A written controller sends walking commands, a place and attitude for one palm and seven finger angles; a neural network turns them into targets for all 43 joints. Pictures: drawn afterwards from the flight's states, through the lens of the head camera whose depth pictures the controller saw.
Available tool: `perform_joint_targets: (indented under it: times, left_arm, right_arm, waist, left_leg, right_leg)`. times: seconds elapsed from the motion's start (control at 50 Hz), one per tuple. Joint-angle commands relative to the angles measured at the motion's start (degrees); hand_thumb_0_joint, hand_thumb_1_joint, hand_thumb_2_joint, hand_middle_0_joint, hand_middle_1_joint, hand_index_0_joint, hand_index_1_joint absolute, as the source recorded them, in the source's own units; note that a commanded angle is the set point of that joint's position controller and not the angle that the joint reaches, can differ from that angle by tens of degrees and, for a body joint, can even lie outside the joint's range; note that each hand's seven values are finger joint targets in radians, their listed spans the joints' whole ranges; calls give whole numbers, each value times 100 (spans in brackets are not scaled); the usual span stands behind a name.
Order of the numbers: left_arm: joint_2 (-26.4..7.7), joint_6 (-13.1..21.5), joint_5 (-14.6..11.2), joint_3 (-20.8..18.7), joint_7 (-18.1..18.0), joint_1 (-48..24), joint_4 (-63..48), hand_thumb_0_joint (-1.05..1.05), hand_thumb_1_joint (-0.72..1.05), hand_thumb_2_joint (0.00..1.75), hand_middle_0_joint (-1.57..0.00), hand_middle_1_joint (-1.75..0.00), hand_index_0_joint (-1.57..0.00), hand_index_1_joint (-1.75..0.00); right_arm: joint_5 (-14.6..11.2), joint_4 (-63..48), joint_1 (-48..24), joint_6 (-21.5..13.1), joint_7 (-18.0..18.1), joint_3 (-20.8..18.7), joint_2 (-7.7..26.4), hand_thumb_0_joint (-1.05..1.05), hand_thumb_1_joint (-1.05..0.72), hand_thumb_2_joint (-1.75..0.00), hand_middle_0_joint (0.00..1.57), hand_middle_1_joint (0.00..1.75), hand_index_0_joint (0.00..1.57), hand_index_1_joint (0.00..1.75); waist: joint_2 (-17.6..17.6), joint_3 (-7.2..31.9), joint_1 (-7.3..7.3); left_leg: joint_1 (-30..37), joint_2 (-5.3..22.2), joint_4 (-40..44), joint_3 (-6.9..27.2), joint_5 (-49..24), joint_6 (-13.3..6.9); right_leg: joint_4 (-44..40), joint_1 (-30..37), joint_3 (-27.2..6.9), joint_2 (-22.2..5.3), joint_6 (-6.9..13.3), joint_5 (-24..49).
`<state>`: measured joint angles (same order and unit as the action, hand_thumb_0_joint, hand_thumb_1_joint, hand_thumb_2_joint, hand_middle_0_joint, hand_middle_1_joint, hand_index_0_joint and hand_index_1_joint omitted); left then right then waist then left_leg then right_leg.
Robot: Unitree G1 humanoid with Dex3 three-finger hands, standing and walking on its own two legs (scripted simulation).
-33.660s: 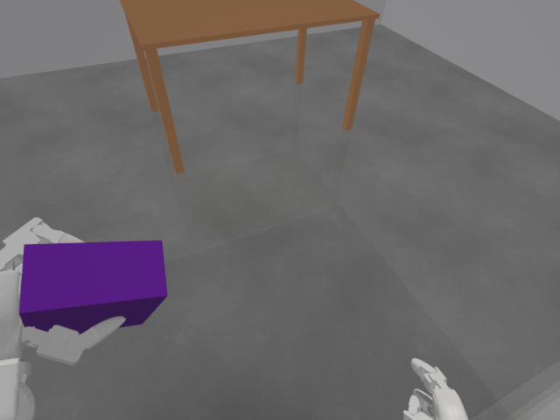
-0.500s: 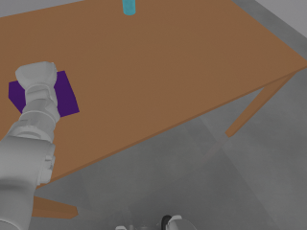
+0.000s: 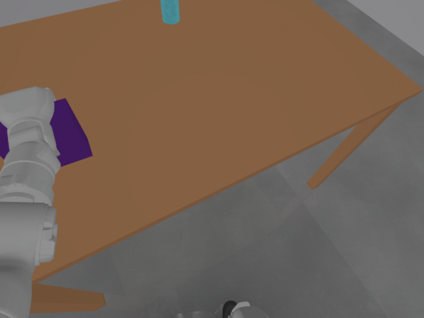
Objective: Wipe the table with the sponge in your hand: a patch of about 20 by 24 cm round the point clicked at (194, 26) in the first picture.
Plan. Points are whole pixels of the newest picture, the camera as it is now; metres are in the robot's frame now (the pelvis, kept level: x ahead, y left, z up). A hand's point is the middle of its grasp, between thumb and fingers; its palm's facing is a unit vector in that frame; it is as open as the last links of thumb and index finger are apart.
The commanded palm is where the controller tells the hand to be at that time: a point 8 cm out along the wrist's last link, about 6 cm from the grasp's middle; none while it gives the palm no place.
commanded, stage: slide back across to the first lane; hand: left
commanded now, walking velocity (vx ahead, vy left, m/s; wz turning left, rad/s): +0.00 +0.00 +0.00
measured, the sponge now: (49, 145) +0.47 +0.31 -0.01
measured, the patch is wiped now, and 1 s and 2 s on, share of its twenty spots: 1.00 1.00 1.00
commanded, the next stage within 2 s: wipe back along the first lane in 0.30 s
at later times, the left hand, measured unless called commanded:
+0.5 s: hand (12, 141) +0.45 +0.35 +0.03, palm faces -0.11 -0.01 -0.99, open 10.0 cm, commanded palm +0.43 +0.34 +0.08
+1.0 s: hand (11, 157) +0.42 +0.35 +0.03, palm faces -0.08 +0.01 -1.00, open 10.0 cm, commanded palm +0.38 +0.33 +0.07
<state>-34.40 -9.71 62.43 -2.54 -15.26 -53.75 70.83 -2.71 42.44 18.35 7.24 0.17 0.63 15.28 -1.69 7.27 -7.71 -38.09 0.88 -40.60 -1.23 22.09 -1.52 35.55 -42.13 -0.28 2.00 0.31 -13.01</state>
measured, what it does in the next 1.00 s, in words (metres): stands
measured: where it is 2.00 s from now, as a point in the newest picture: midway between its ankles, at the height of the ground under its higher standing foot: outside the picture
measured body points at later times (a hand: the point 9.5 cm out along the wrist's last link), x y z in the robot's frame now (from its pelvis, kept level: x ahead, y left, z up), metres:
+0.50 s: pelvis +0.03 +0.01 +0.01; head +0.12 +0.02 +0.45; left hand +0.45 +0.35 +0.09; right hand +0.10 -0.26 -0.12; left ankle -0.04 +0.10 -0.71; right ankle +0.03 -0.12 -0.71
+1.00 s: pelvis +0.03 +0.02 +0.01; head +0.09 +0.02 +0.46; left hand +0.42 +0.34 +0.09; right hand +0.11 -0.25 -0.12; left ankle -0.04 +0.10 -0.71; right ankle +0.03 -0.12 -0.71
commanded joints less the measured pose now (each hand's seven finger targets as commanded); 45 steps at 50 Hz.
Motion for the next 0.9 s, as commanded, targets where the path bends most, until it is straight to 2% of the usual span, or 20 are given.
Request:
perform_joint_targets:
  times: [0.0,0.06,0.1,0.14,0.18,0.22,0.24,0.26,0.3,0.34,0.4,0.42,0.5,0.52,0.54,0.58,0.64,0.7,0.76,0.88]
  left_arm:
    - [-2070,-174,159,-124,-39,-1583,-767,0,10,130,-120,-160,-120,-160]
    - [-2057,29,151,-184,85,-1335,-871,0,10,130,-120,-160,-120,-160]
    - [-1755,172,131,-23,146,-1131,-1042,0,10,130,-120,-160,-120,-160]
    - [-1901,306,156,-184,159,-1063,-1162,0,10,130,-120,-160,-120,-160]
    - [-1682,380,166,-88,134,-906,-1247,0,10,130,-120,-160,-120,-160]
    - [-1921,435,143,-322,110,-797,-1342,0,10,130,-120,-160,-120,-160]
    - [-1811,454,174,-212,89,-878,-1370,0,10,130,-120,-160,-120,-160]
    - [-1871,463,173,-294,63,-742,-1386,0,10,130,-120,-160,-120,-160]
    - [-1831,459,218,-271,29,-605,-1349,0,10,130,-120,-160,-120,-160]
    - [-1839,463,236,-300,7,-604,-1426,0,10,130,-120,-160,-120,-160]
    - [-1760,432,175,-299,-22,-428,-1370,0,10,130,-120,-160,-120,-160]
    - [-1632,447,120,-267,-5,-336,-1452,0,10,130,-120,-160,-120,-160]
    - [-1121,367,82,57,-3,-75,-1323,0,10,130,-120,-160,-120,-160]
    - [-1332,378,47,-161,0,-17,-1401,0,10,130,-120,-160,-120,-160]
    - [-1175,369,32,-41,0,29,-1420,0,10,130,-120,-160,-120,-160]
    - [-934,309,-14,123,17,199,-1330,0,10,130,-120,-160,-120,-160]
    - [-936,303,-57,21,28,553,-1527,0,10,130,-120,-160,-120,-160]
    - [-606,228,-95,264,54,707,-1431,0,10,130,-120,-160,-120,-160]
    - [-738,211,-131,150,73,810,-1454,0,10,130,-120,-160,-120,-160]
    - [-581,175,-212,228,100,1043,-1721,0,10,130,-120,-160,-120,-160]
  right_arm:
    - [-47,-385,477,-91,92,-344,1064,0,-90,-90,20,30,20,30]
    - [-39,-340,534,-85,118,-403,1070,0,-90,-90,20,30,20,30]
    - [-38,-368,522,-73,113,-442,1033,0,-90,-90,20,30,20,30]
    - [-29,-319,571,-37,126,-478,1052,0,-90,-90,20,30,20,30]
    - [-18,-305,532,-6,113,-518,1033,0,-90,-90,20,30,20,30]
    - [-11,-281,474,42,111,-521,1065,0,-90,-90,20,30,20,30]
    - [-5,-271,498,51,106,-539,1050,0,-90,-90,20,30,20,30]
    - [5,-263,476,59,92,-540,1058,0,-90,-90,20,30,20,30]
    - [0,-279,403,84,68,-541,1059,0,-90,-90,20,30,20,30]
    - [12,-270,413,100,53,-552,1058,0,-90,-90,20,30,20,30]
    - [17,-309,340,111,32,-558,1056,0,-90,-90,20,30,20,30]
    - [9,-344,307,110,30,-559,1034,0,-90,-90,20,30,20,30]
    - [-1,-353,259,123,11,-575,1007,0,-90,-90,20,30,20,30]
    - [1,-354,218,129,16,-564,1029,0,-90,-90,20,30,20,30]
    - [11,-370,226,135,10,-571,1004,0,-90,-90,20,30,20,30]
    - [-6,-384,153,144,-1,-554,994,0,-90,-90,20,30,20,30]
    - [-19,-442,101,153,3,-562,976,0,-90,-90,20,30,20,30]
    - [-39,-443,-4,161,2,-544,973,0,-90,-90,20,30,20,30]
    - [-44,-465,-55,167,24,-524,985,0,-90,-90,20,30,20,30]
    - [-65,-554,-199,146,48,-509,960,0,-90,-90,20,30,20,30]
  waist:
    - [-72,2070,316]
    - [-99,2161,353]
    - [-250,2086,361]
    - [-224,2201,380]
    - [-358,2079,394]
    - [-325,2144,471]
    - [-312,2158,394]
    - [-375,2095,478]
    - [-402,1953,493]
    - [-479,2075,533]
    - [-256,2042,534]
    - [-342,2110,588]
    - [-124,1905,514]
    - [-195,2004,621]
    - [-166,2040,581]
    - [-16,1775,561]
    - [-51,1969,679]
    - [152,1485,602]
    - [126,1459,670]
    - [169,1464,728]
  left_leg:
    - [638,-191,557,123,-1826,-122]
    - [870,-182,533,125,-2223,-131]
    - [1046,-174,528,113,-2439,-106]
    - [1218,-152,477,158,-2820,-97]
    - [1356,-142,466,150,-3018,-64]
    - [1415,-132,452,181,-3332,-40]
    - [1455,-129,414,181,-3417,-34]
    - [1457,-133,423,190,-3528,-9]
    - [1459,-135,432,204,-3512,19]
    - [1612,-109,387,243,-3906,55]
    - [1500,-128,410,209,-3706,37]
    - [1556,-117,418,225,-3944,49]
    - [1576,-89,467,259,-3605,55]
    - [1602,-74,483,278,-3791,64]
    - [1628,-80,462,253,-3803,54]
    - [1483,-96,516,245,-3487,47]
    - [1568,-90,528,277,-3691,44]
    - [1420,-102,621,265,-3119,30]
    - [1331,-140,685,226,-2850,0]
    - [1358,-140,749,234,-2775,6]
  right_leg:
    - [-301,2271,12,26,228,1559]
    - [-305,2379,-10,25,250,1946]
    - [-323,2311,24,38,275,2082]
    - [-265,2339,24,43,292,2325]
    - [-281,2215,60,52,308,2359]
    - [-242,2311,50,41,334,2562]
    - [-215,2268,57,46,318,2620]
    - [-201,2280,81,45,330,2633]
    - [-197,2194,116,54,345,2510]
    - [-143,2172,124,51,354,2597]
    - [-176,2303,123,47,340,2631]
    - [-163,2335,116,30,357,2751]
    - [-235,2160,180,62,338,2337]
    - [-211,2249,147,43,365,2425]
    - [-204,2287,152,41,350,2492]
    - [-258,2239,183,52,349,2326]
    - [-230,2409,161,35,364,2421]
    - [-324,2192,211,55,360,2007]
    - [-335,2300,184,33,377,1944]
    - [-359,2390,181,26,392,1896]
